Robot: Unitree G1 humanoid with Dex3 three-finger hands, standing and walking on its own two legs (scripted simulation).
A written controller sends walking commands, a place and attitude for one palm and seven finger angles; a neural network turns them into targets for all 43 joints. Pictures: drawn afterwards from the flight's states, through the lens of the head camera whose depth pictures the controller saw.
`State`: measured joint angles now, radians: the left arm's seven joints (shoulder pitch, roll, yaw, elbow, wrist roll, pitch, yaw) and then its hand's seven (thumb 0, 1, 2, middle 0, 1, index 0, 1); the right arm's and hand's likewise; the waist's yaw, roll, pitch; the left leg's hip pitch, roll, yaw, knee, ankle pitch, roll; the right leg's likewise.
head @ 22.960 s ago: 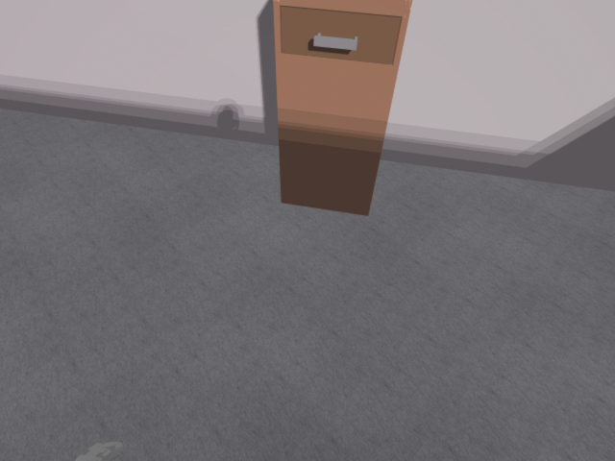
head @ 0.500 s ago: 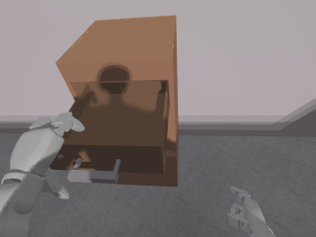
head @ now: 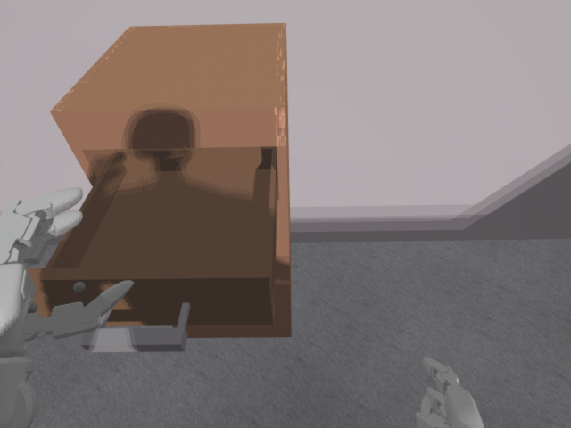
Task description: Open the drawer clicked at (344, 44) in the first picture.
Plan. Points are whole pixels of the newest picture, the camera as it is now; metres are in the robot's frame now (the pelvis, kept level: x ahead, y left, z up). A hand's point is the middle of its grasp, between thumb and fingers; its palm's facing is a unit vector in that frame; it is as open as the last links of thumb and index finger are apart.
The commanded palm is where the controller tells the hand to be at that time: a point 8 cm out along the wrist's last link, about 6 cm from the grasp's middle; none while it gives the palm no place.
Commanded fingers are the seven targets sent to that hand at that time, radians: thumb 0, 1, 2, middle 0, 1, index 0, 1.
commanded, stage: draw the hand back to the body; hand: left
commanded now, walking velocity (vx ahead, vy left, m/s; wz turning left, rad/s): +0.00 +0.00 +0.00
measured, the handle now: (140, 325) +0.24 +0.25 +0.01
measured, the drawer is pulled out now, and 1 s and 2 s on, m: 0.30 0.30 0.30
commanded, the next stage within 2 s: step back with the hand held close in 0.46 s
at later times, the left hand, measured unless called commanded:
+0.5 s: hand (54, 308) +0.17 +0.24 +0.19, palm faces +0.46 -0.80 -0.39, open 7.5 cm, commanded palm +0.11 +0.28 +0.20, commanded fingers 0.00 0.90 0.90 -0.20 -0.30 -0.20 -0.30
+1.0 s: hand (15, 349) +0.13 +0.26 +0.18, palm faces +0.36 -0.77 -0.53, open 7.4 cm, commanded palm +0.07 +0.30 +0.20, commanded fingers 0.00 0.90 0.90 -0.20 -0.30 -0.20 -0.30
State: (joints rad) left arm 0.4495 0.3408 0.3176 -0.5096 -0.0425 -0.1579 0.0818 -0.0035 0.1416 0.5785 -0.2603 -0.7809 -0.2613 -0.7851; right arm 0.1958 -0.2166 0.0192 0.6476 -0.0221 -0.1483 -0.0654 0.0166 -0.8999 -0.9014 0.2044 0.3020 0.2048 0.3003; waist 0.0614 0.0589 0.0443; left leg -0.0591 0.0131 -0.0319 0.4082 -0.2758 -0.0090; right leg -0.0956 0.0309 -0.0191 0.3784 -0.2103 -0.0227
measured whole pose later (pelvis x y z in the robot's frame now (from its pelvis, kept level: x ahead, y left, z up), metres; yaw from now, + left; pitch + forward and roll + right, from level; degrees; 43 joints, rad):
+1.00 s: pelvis -0.06 +0.02 -0.01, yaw +1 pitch +1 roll +0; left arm 0.62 0.45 0.44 -0.66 -0.03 -0.20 0.13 0.01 0.89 0.90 -0.21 -0.30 -0.21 -0.30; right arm 0.19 -0.21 -0.02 0.54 -0.02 -0.05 -0.08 0.02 -0.90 -0.90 0.20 0.30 0.20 0.30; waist 0.01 -0.02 0.04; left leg -0.31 -0.04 -0.02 0.52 -0.23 0.02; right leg -0.35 -0.02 -0.01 0.51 -0.17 0.01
